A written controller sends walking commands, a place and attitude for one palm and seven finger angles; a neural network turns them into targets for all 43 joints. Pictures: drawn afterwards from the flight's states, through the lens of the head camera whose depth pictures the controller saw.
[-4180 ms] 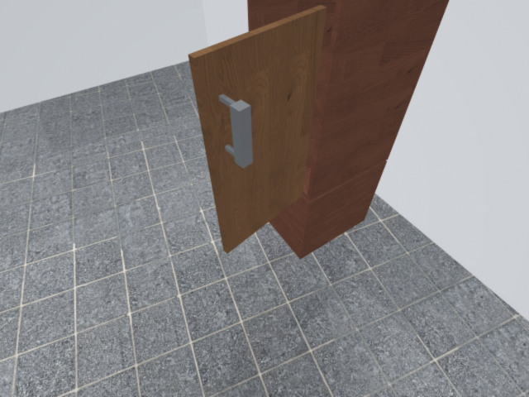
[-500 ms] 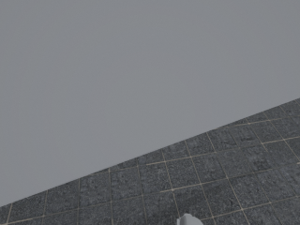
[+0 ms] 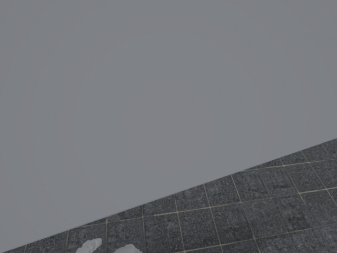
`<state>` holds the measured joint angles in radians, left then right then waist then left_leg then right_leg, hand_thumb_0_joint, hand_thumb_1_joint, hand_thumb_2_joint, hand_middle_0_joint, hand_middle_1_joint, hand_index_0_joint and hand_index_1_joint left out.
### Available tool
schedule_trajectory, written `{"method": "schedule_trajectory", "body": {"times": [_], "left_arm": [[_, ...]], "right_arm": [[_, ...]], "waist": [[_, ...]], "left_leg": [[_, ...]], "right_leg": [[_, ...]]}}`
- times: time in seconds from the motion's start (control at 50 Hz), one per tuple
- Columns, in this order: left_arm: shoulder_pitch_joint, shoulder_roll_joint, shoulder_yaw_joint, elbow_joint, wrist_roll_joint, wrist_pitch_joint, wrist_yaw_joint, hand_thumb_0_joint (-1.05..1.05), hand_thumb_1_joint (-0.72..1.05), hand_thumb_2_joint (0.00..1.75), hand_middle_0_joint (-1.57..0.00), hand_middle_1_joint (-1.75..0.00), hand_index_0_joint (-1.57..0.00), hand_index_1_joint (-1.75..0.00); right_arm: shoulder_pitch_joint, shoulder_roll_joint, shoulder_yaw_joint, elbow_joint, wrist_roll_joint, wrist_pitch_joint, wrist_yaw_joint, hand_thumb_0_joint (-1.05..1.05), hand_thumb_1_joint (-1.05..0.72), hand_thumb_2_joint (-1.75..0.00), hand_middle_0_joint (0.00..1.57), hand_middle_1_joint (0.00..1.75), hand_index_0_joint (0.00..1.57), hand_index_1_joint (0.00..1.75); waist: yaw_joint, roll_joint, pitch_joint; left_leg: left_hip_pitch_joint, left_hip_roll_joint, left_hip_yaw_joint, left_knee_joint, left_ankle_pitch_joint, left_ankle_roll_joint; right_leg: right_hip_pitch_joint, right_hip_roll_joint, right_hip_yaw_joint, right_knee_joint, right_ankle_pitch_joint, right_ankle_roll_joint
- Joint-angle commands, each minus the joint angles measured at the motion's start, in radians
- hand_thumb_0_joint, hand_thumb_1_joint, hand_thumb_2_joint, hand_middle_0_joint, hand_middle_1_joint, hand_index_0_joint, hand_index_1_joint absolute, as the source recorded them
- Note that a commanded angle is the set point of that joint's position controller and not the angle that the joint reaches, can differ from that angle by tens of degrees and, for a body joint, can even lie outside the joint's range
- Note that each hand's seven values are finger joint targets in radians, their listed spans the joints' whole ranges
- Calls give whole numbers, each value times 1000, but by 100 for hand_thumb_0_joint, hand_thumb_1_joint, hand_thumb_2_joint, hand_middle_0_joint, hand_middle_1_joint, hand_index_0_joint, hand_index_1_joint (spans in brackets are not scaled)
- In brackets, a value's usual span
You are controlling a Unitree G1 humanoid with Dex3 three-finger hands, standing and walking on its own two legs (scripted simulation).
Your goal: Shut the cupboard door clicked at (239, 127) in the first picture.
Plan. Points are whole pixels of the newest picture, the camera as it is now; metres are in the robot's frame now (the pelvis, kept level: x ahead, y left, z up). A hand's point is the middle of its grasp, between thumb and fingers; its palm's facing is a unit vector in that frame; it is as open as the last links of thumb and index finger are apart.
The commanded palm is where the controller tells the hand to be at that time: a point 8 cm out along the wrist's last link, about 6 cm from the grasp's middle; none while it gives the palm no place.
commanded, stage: turn to face it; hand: left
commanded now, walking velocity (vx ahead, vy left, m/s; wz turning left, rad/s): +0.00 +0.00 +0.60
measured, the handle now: out of the picture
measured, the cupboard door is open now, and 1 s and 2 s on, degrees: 100 100 100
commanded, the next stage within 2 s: none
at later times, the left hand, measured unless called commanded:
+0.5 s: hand out of the picture +0.07 +0.17 -0.14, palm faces +0.29 -0.91 -0.31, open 7.3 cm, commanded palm none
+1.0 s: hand out of the picture +0.03 +0.16 -0.15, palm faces +0.58 -0.76 -0.30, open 7.3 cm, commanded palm none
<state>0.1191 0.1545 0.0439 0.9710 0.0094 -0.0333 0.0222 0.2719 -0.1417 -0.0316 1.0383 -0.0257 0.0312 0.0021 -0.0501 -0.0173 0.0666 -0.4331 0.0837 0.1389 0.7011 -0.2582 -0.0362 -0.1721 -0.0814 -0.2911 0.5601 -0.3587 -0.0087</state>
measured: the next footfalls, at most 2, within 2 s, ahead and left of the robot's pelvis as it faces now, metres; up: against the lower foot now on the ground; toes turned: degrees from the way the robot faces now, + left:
left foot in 0.02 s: +0.12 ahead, +0.10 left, +0.00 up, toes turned +9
right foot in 0.40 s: +0.10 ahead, -0.17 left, +0.00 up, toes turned +9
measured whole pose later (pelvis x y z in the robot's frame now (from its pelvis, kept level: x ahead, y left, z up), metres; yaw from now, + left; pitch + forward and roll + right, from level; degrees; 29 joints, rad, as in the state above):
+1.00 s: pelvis +0.09 -0.07 +0.00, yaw +35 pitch +1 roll +1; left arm 0.17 0.24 0.07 0.89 0.01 0.03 0.01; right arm 0.13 -0.23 -0.06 0.91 -0.03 0.05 0.01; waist 0.00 0.02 0.09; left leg -0.33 0.01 -0.05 0.59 -0.29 -0.04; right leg -0.37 -0.06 -0.05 0.72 -0.37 0.07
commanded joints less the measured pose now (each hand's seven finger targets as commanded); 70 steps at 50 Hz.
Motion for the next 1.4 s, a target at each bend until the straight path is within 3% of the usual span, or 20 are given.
{"method": "schedule_trajectory", "body": {"times": [0.0, 0.06, 0.14, 0.32, 0.38, 0.48, 0.64, 0.68, 0.7, 0.72, 0.8, 0.94, 0.96, 1.0, 1.12, 1.24, 1.3, 1.32, 1.34, 1.38], "left_arm": [[89, 92, 34, -79, -8, 30, 3, 0, 90, 90, -20, -30, -20, -30], [-23, 104, 41, -117, 12, 39, 1, 0, 90, 90, -20, -30, -20, -30], [21, 98, 41, -88, 6, 45, -12, 0, 90, 90, -20, -30, -20, -30], [140, 135, 45, -93, 3, 45, -6, 0, 90, 90, -20, -30, -20, -30], [149, 314, 65, -123, 23, 33, 11, 0, 90, 90, -20, -30, -20, -30], [70, 207, 37, -137, 20, 16, 12, 0, 90, 90, -20, -30, -20, -30], [180, 282, 64, -96, 18, 16, 5, 0, 90, 90, -20, -30, -20, -30], [151, 263, 63, -116, 3, 18, -2, 0, 90, 90, -20, -30, -20, -30], [122, 193, 43, -157, -1, 21, -11, 0, 90, 90, -20, -30, -20, -30], [65, 185, 37, -195, 8, 37, -4, 0, 90, 90, -20, -30, -20, -30], [50, 175, 47, -140, 8, 63, -12, 0, 90, 90, -20, -30, -20, -30], [148, 152, 46, -126, 5, 47, -16, 0, 90, 90, -20, -30, -20, -30], [196, 173, 55, -121, 7, 38, -12, 0, 90, 90, -20, -30, -20, -30], [227, 333, 81, -135, 28, 20, 4, 0, 90, 90, -20, -30, -20, -30], [80, 204, 42, -167, 20, 18, 15, 0, 90, 90, -20, -30, -20, -30], [175, 259, 66, -123, 21, 18, 11, 0, 90, 90, -20, -30, -20, -30], [148, 260, 71, -118, 14, 22, 4, 0, 90, 90, -20, -30, -20, -30], [129, 243, 70, -134, 4, 26, -1, 0, 90, 90, -20, -30, -20, -30], [111, 169, 56, -177, -4, 32, -10, 0, 90, 90, -20, -30, -20, -30], [-17, 156, 42, -209, 11, 55, 2, 0, 90, 90, -20, -30, -20, -30]], "right_arm": [[181, -257, -62, -63, -14, -21, 2, 0, -90, -90, 20, 30, 20, 30], [115, -267, -67, -90, -9, -25, -23, 0, -90, -90, 20, 30, 20, 30], [11, -236, -58, -127, -6, -41, -26, 0, -90, -90, 20, 30, 20, 30], [-108, -280, -94, -185, 0, 3, -2, 0, -90, -90, 20, 30, 20, 30], [-172, -198, -82, -244, 5, 8, 16, 0, -90, -90, 20, 30, 20, 30], [-156, -160, -65, -200, 12, 23, 30, 0, -90, -90, 20, 30, 20, 30], [-205, -155, -43, -221, 17, 4, 31, 0, -90, -90, 20, 30, 20, 30], [-78, -245, -67, -188, 5, -9, 24, 0, -90, -90, 20, 30, 20, 30], [-10, -360, -99, -181, 0, -13, 18, 0, -90, -90, 20, 30, 20, 30], [51, -394, -104, -159, 7, -3, 15, 0, -90, -90, 20, 30, 20, 30], [-138, -301, -80, -199, 1, -10, -12, 0, -90, -90, 20, 30, 20, 30], [-192, -303, -91, -217, -1, 3, -5, 0, -90, -90, 20, 30, 20, 30], [-208, -282, -89, -226, 6, 5, -2, 0, -90, -90, 20, 30, 20, 30], [-205, -179, -77, -263, 17, 4, 12, 0, -90, -90, 20, 30, 20, 30], [-179, -149, -62, -197, 12, 27, 33, 0, -90, -90, 20, 30, 20, 30], [-223, -124, -42, -209, 19, 9, 35, 0, -90, -90, 20, 30, 20, 30], [-143, -156, -50, -196, 14, 2, 31, 0, -90, -90, 20, 30, 20, 30], [-63, -213, -66, -179, 8, -7, 28, 0, -90, -90, 20, 30, 20, 30], [14, -336, -98, -169, -2, -14, 20, 0, -90, -90, 20, 30, 20, 30], [68, -351, -103, -142, 3, -9, -2, 0, -90, -90, 20, 30, 20, 30]], "waist": [[-33, 391, -119], [-22, 262, -150], [25, 139, -157], [64, 161, -133], [105, -255, -57], [39, -205, -54], [76, -207, -134], [-5, -41, -218], [-44, 266, -255], [-65, 234, -241], [24, 213, -93], [73, 166, -101], [100, 114, -109], [132, -326, -118], [48, -198, -74], [104, -186, -120], [50, -148, -139], [1, -25, -184], [-41, 301, -212], [-68, 246, -196]], "left_leg": [[309, 319, -516, -312, 565, 213], [232, 304, -593, -398, 213, 231], [220, 198, -377, -363, 333, 186], [28, 92, -410, -328, 21, 134], [-221, -118, -155, 292, -324, -2], [-155, -49, -109, 397, -184, -32], [72, -100, 9, -110, -103, -4], [414, -6, -73, -278, 255, 48], [604, 279, -442, -271, 667, 191], [543, 376, -474, -268, 763, 286], [241, 182, -338, -339, 356, 189], [84, 109, -370, -265, 205, 155], [16, 60, -350, -198, 138, 118], [-190, -156, -135, 269, -360, -8], [-118, -47, -116, 418, -186, -31], [-14, -69, -19, 37, -195, -15], [168, -75, -10, -185, -24, 7], [346, -15, -80, -270, 187, 41], [510, 274, -479, -300, 572, 192], [443, 330, -540, -327, 555, 279]], "right_leg": [[-315, -22, 59, 385, -307, 76], [-441, -1, 300, 712, -197, 62], [-367, -1, 294, 549, -74, 77], [-5, 72, 224, -36, 50, 55], [-13, -428, 666, -377, -32, -151], [28, -240, 277, -182, 566, -94], [163, -265, 181, 0, 849, -56], [-59, -228, 111, 247, 629, 25], [-375, -77, 100, 481, -91, 97], [-436, -52, 206, 592, -314, 90], [-379, -44, 292, 583, -96, 91], [-60, 58, 212, 82, 24, 76], [49, 39, 225, -65, 112, 70], [127, -405, 669, -306, 223, -103], [34, -244, 259, -187, 539, -85], [174, -291, 203, -88, 738, -95], [81, -277, 133, 31, 653, -33], [-54, -246, 96, 181, 515, 16], [-358, -89, 75, 425, -123, 98], [-475, -53, 258, 628, -273, 89]]}}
